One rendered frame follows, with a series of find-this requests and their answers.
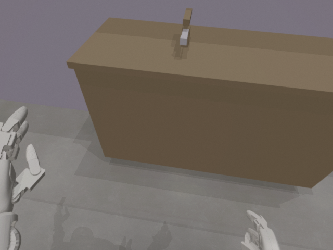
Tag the robot left forearm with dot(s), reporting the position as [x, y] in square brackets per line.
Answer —
[10, 238]

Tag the robot left hand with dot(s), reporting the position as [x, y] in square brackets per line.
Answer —
[11, 134]

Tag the robot right hand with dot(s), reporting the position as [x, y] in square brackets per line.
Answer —
[264, 240]

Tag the tap lever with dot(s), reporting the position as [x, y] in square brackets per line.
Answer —
[184, 36]

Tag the counter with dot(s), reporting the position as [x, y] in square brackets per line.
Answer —
[241, 103]

